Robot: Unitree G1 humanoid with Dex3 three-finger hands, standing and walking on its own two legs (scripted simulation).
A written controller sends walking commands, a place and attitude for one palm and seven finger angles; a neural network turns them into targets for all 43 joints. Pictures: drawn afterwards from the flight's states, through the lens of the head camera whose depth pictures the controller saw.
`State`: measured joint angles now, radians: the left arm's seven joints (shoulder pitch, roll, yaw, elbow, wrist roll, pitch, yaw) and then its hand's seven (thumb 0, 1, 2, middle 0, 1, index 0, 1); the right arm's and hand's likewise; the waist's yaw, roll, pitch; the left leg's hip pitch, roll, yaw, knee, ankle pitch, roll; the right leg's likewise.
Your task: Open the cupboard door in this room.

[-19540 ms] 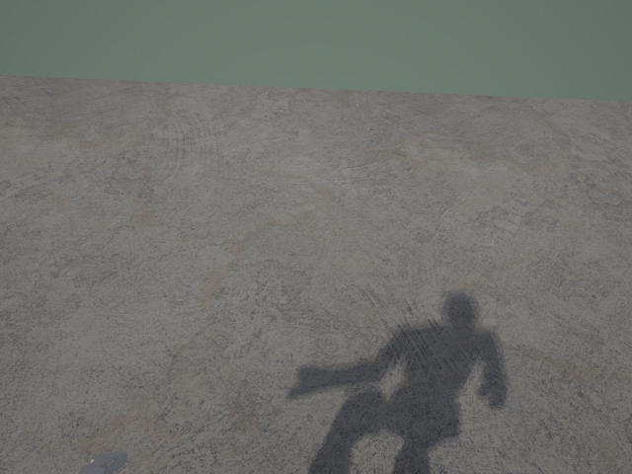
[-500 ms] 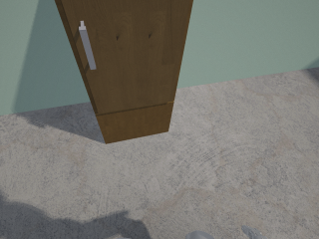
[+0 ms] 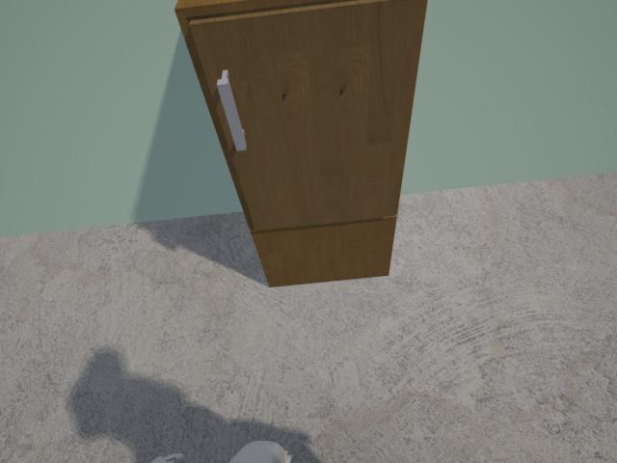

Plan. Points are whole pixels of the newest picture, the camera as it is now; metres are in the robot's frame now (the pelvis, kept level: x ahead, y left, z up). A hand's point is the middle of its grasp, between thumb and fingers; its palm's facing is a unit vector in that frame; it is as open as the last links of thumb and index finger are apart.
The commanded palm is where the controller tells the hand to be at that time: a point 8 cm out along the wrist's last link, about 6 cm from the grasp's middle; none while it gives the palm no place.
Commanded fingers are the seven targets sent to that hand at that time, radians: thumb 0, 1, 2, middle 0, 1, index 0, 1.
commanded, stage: take the last steps up to it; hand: left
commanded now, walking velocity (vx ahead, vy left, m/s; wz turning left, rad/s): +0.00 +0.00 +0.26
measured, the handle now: (233, 111) +0.76 +0.19 +0.03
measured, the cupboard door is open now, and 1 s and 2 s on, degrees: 0 0 0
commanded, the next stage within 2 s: come to a stop and stand still in 0.88 s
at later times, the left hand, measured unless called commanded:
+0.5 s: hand out of the picture -0.01 +0.24 -0.18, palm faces +0.12 -0.98 -0.17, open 7.4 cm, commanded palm none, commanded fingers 0.00 0.90 0.90 -0.20 -0.30 -0.20 -0.30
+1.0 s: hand (239, 367) +0.29 +0.16 -0.17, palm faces +0.06 -0.97 -0.22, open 7.2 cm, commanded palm none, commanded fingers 0.00 0.90 0.90 -0.20 -0.30 -0.20 -0.30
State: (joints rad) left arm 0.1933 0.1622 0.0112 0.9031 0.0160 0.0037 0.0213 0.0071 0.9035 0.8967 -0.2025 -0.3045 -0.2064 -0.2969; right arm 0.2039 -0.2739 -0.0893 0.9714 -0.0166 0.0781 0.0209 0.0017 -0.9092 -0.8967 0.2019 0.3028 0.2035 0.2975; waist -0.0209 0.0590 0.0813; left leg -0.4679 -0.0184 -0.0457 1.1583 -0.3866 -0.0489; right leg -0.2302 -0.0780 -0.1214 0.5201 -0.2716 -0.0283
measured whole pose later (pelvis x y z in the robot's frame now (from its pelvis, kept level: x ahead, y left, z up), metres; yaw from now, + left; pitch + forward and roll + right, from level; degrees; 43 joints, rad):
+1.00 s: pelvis +0.21 -0.03 -0.01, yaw +3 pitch -1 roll +0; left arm 0.13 0.16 0.04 1.04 0.01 -0.06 0.02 -0.01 0.94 0.90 -0.20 -0.30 -0.21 -0.30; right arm 0.29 -0.18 -0.06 1.08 -0.02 -0.01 -0.01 0.00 -0.91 -0.90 0.20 0.30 0.20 0.30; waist -0.03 0.03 0.08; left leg -0.46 0.09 0.04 1.15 -0.39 0.00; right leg -0.28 -0.02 -0.17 0.51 -0.22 -0.06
